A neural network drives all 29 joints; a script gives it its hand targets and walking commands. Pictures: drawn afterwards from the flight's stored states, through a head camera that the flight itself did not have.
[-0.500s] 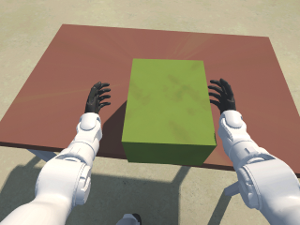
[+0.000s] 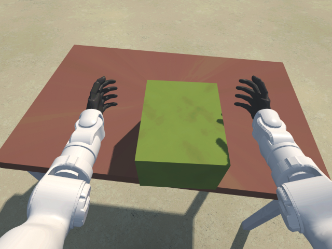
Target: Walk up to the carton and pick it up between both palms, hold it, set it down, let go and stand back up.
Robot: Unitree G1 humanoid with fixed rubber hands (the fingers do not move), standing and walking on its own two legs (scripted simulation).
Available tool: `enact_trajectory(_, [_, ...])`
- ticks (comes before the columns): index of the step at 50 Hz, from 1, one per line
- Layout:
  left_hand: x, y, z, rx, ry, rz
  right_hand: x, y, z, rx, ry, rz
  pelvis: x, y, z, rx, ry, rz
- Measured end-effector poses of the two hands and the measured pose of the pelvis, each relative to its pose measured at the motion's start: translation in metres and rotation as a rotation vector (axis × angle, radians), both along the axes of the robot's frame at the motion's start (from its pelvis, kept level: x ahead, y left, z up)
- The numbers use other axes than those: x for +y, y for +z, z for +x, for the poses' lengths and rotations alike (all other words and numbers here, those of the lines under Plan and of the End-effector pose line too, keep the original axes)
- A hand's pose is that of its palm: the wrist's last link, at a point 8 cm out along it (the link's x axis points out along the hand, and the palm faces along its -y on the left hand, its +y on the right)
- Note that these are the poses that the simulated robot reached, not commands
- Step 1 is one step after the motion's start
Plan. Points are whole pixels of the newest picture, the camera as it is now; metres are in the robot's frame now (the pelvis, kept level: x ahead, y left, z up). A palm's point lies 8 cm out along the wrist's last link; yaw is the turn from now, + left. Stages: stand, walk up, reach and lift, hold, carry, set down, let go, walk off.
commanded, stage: set down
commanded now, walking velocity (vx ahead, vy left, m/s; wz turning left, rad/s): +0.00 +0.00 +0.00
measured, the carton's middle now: (179, 132) +0.47 +0.02 -0.04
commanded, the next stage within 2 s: none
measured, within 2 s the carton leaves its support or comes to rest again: neither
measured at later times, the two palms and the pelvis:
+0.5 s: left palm (86, 97) +0.41 +0.24 +0.14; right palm (272, 101) +0.44 -0.18 +0.15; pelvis +0.01 +0.00 +0.02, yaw +1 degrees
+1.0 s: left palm (83, 147) +0.32 +0.24 +0.07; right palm (269, 145) +0.36 -0.18 +0.09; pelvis +0.01 -0.01 +0.02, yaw +2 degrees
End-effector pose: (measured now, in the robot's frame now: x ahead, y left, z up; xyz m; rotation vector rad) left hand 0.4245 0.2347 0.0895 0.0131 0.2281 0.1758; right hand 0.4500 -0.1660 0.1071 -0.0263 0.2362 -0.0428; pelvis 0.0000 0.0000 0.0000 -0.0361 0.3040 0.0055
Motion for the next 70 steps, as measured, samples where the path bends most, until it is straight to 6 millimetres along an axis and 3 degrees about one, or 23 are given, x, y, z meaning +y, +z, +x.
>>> enact_trajectory(11, [0.012,0.043,-0.001,0.025,0.002,0.032,0.005,0.045,0.007,-0.001,-0.004,0.011,0.002,0.013,0.005,-0.108,0.016,0.003])
enact_trajectory(21, [0.007,0.06,-0.007,0.024,-0.022,0.04,-0.006,0.053,-0.003,0.011,-0.01,0.024,0.0,0.02,0.012,-0.195,0.017,0.014])
enact_trajectory(29, [0.004,0.04,-0.026,0.055,-0.034,0.031,-0.012,0.028,-0.024,0.021,-0.01,0.032,-0.001,0.022,0.016,-0.237,0.013,0.023])
enact_trajectory(37, [0.008,0.007,-0.065,0.091,-0.021,0.007,-0.011,-0.001,-0.055,0.014,-0.001,0.04,-0.004,0.023,0.016,-0.274,0.012,0.028])
enact_trajectory(43, [0.008,-0.009,-0.092,0.093,-0.011,-0.011,-0.011,-0.012,-0.076,-0.001,0.003,0.041,-0.006,0.022,0.013,-0.281,0.021,0.031])
enact_trajectory(57, [-0.003,-0.027,-0.108,0.047,-0.037,-0.012,-0.011,-0.038,-0.104,0.033,-0.011,0.028,-0.004,0.022,0.018,-0.291,0.016,0.035])
enact_trajectory(65, [0.004,-0.055,-0.144,0.099,-0.013,-0.01,-0.014,-0.067,-0.138,0.065,0.001,0.017,0.001,0.023,0.026,-0.312,0.014,0.037])
enact_trajectory(70, [0.005,-0.066,-0.162,0.101,0.009,-0.017,-0.016,-0.071,-0.148,0.058,-0.003,0.022,0.002,0.022,0.027,-0.307,0.016,0.039])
